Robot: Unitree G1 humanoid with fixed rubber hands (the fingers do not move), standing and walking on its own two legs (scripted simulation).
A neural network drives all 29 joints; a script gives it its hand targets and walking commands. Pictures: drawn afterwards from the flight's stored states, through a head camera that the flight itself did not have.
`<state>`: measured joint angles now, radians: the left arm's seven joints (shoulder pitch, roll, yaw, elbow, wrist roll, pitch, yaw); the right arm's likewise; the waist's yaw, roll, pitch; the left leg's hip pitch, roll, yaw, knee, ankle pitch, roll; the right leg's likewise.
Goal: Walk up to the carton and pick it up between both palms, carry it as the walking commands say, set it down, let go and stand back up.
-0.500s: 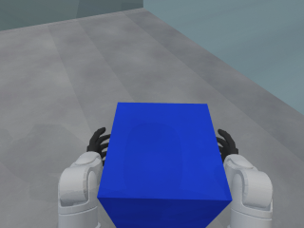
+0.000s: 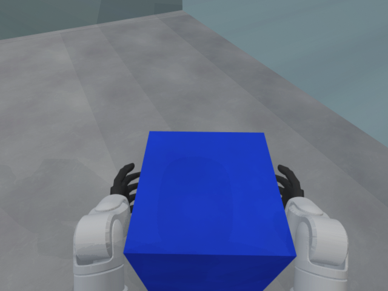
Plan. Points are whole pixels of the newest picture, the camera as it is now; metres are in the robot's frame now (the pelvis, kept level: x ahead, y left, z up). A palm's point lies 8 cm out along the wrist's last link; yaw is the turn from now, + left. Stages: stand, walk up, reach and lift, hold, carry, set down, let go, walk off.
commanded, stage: carry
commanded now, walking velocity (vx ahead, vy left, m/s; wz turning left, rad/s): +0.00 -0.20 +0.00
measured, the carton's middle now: (204, 220) +0.25 +0.00 +0.02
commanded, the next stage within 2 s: none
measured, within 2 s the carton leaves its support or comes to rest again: neither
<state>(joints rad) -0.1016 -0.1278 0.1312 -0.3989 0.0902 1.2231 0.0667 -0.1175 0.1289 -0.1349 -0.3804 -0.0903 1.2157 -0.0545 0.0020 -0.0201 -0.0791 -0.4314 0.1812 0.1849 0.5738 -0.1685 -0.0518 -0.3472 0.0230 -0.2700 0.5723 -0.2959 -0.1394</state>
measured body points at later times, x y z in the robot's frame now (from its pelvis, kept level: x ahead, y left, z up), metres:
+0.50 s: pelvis +0.00 +0.01 +0.00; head -0.01 +0.01 +0.45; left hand +0.27 +0.17 +0.08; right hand +0.27 -0.15 +0.08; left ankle +0.07 +0.16 -0.72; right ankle +0.02 -0.03 -0.72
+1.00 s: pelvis +0.00 +0.05 +0.00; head -0.01 +0.05 +0.45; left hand +0.27 +0.21 +0.08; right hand +0.27 -0.11 +0.09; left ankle +0.07 +0.17 -0.72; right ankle +0.02 -0.03 -0.72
